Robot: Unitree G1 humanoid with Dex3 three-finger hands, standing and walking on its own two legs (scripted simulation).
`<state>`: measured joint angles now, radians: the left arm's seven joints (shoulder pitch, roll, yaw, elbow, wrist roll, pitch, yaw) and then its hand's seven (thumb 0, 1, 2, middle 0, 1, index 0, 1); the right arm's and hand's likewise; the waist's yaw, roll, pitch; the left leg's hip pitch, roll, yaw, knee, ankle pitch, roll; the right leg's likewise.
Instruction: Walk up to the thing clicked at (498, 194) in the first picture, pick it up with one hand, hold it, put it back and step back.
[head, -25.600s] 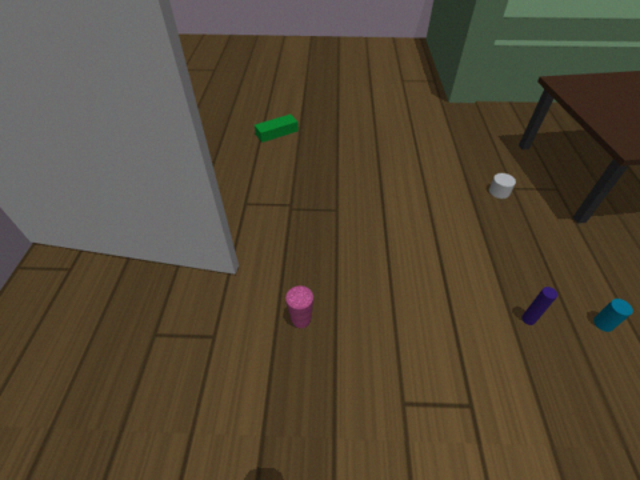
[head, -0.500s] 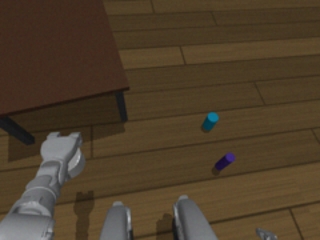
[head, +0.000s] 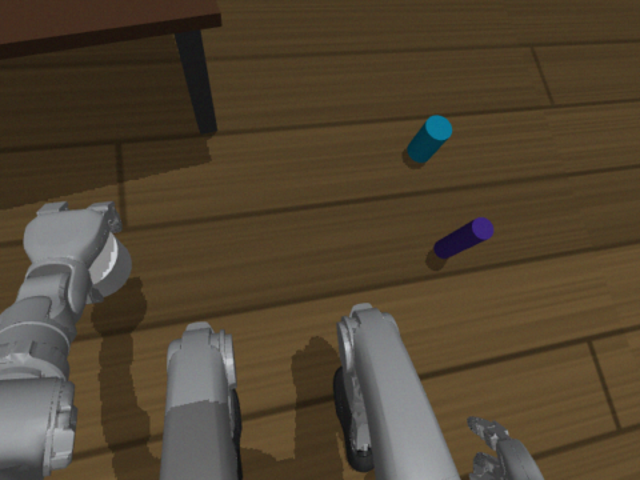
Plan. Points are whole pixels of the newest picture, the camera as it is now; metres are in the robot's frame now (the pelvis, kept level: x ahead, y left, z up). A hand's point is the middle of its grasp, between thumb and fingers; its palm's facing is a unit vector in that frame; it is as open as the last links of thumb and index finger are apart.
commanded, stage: crouch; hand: left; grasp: from above
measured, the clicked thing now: (88, 260) +0.41 +0.28 -0.20
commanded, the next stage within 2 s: lower in 0.78 s
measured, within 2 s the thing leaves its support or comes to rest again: neither
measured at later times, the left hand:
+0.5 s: hand (107, 262) +0.42 +0.28 -0.26, palm faces -0.49 -0.05 -0.87, open 11.4 cm
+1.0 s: hand (117, 262) +0.43 +0.28 -0.30, palm faces -0.49 -0.05 -0.87, open 11.5 cm
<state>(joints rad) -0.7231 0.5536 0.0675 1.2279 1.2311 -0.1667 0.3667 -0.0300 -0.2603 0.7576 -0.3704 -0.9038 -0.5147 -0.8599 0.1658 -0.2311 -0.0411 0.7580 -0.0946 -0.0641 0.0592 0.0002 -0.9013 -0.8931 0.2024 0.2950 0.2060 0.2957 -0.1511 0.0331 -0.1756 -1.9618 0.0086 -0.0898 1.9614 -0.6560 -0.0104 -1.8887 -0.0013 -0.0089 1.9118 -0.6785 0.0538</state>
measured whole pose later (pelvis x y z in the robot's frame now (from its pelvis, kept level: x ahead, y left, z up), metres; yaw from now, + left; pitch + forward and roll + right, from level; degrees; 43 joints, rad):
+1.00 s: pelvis -0.01 -0.01 -0.12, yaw -3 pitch +35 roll -7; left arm -0.91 0.73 0.14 1.44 1.28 -0.22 0.40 -0.03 -0.28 0.78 -0.39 -0.89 -0.52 -0.86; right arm 0.14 -0.26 0.03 0.77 -0.14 -0.06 0.13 0.00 -0.91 -0.90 0.20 0.30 0.20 0.30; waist -0.22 -0.01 -0.05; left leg -2.29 0.00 -0.15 2.35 -0.68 -0.03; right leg -2.21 0.03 -0.03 2.28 -0.70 0.06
